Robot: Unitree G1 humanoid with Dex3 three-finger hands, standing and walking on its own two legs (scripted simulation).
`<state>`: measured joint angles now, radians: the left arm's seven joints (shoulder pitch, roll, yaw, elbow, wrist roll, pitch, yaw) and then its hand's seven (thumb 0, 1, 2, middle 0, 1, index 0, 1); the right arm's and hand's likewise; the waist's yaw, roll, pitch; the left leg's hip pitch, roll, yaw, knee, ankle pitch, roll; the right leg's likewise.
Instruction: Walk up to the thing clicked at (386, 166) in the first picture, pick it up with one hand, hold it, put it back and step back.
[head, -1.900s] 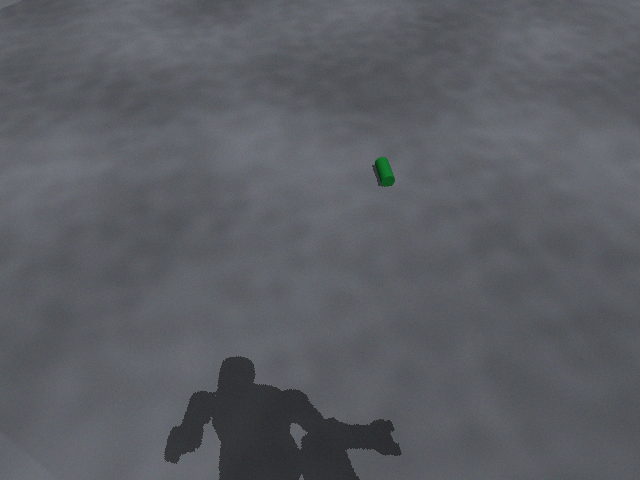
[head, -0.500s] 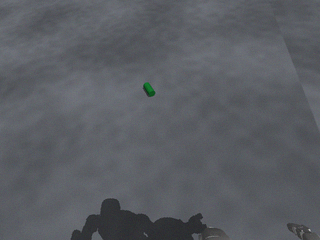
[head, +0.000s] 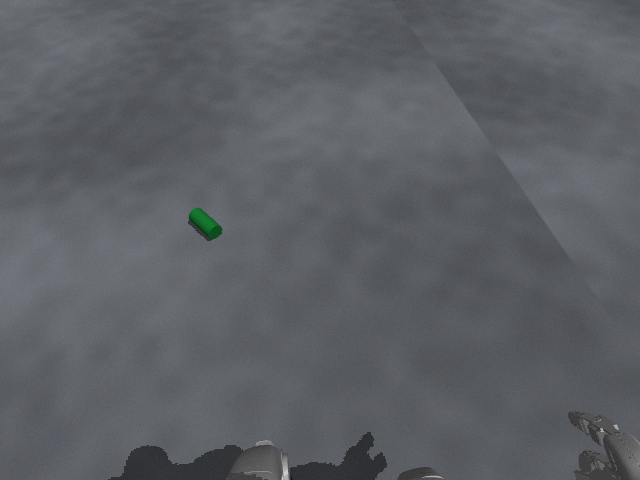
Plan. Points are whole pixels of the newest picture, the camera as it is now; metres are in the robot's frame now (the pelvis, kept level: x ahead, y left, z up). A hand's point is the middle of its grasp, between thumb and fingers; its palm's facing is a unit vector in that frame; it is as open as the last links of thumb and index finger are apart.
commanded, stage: walk up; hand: left
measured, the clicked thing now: (205, 223) +1.10 +0.43 -0.70
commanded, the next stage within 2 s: none
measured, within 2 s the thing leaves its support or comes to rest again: neither
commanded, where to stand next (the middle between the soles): +0.68 +0.52 m, yaw -49 degrees
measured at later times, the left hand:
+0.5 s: hand (106, 313) +0.38 +0.35 -0.09, palm faces -0.22 -0.82 -0.53, open 7.4 cm
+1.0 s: hand (45, 232) +0.58 +0.52 -0.10, palm faces -0.43 -0.71 -0.56, open 7.4 cm
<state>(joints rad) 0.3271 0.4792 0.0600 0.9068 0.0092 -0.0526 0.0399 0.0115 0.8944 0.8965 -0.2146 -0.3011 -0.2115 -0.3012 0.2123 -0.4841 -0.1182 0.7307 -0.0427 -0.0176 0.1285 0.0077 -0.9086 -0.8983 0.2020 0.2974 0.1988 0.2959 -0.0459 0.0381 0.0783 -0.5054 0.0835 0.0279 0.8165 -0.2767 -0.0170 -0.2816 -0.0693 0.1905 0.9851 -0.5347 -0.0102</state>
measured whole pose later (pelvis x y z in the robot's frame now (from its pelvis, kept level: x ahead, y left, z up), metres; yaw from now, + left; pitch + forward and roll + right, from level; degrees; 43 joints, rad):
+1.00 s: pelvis +0.38 +0.27 +0.02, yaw -27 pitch -1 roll -1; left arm 0.32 0.46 0.06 0.91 -0.02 -0.07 0.09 0.01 0.90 0.90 -0.21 -0.30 -0.21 -0.30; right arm 0.28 -0.42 -0.09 0.71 -0.07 0.06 0.07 0.01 -0.91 -0.90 0.20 0.30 0.20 0.30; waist -0.08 0.06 0.11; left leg -0.33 0.05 0.15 0.75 -0.41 0.05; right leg -0.57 -0.01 -0.12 0.99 -0.42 -0.03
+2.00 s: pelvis +0.65 +0.62 -0.01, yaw -45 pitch -3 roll +1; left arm 0.25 0.42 0.05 0.85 0.04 -0.01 0.05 0.01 0.90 0.90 -0.21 -0.30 -0.21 -0.30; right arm 0.27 -0.43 -0.08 0.81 -0.02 0.02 0.03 0.01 -0.91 -0.90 0.20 0.30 0.20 0.30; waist 0.01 0.02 0.10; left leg -0.37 0.06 0.01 0.90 -0.48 -0.04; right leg -0.52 -0.06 0.11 0.95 -0.44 -0.05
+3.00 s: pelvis +0.65 +0.57 +0.03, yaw -51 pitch -2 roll +1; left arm 0.06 0.35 0.03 1.07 0.00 0.02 -0.02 0.01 0.90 0.90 -0.21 -0.30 -0.20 -0.30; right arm 0.12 -0.39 0.00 1.06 0.01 -0.03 -0.01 0.01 -0.91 -0.90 0.20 0.30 0.20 0.30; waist -0.01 0.01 0.09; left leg -0.27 0.05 0.02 0.57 -0.26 -0.04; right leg -0.29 -0.02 0.00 0.62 -0.30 0.00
